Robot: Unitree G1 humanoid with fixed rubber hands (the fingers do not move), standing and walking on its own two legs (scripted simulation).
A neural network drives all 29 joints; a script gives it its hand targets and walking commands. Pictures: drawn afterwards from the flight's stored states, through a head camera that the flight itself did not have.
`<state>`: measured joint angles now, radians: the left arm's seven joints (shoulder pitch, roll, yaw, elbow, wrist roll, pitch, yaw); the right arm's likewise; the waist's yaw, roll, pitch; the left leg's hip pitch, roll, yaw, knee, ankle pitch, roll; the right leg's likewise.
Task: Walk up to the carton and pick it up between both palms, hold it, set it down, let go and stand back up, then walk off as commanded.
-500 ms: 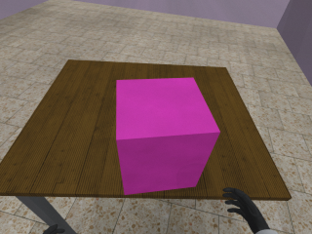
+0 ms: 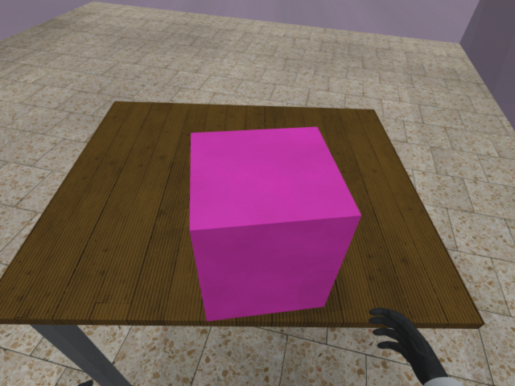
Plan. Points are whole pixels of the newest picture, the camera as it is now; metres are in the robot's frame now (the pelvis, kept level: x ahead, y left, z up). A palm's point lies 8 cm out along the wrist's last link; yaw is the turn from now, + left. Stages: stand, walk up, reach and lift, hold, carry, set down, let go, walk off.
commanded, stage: stand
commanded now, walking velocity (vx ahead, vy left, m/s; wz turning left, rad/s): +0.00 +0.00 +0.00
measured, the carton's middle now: (261, 225) +0.39 +0.01 +0.06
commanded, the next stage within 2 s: walk off in 0.20 s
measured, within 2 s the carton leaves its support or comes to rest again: neither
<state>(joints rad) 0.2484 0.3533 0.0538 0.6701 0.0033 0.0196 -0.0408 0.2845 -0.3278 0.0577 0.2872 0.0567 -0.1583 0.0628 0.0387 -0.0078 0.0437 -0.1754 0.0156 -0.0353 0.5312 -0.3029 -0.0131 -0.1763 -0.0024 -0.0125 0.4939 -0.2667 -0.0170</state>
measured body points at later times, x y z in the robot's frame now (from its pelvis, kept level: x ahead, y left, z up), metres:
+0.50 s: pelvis -0.01 -0.01 +0.00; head +0.00 +0.00 +0.45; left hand +0.11 +0.30 -0.09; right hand +0.21 -0.22 -0.01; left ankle -0.01 +0.13 -0.74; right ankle +0.00 -0.13 -0.72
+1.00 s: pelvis -0.15 -0.02 -0.02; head -0.07 -0.04 +0.42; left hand -0.05 +0.31 -0.11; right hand -0.01 -0.33 -0.15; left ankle -0.18 +0.12 -0.73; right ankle -0.03 -0.12 -0.74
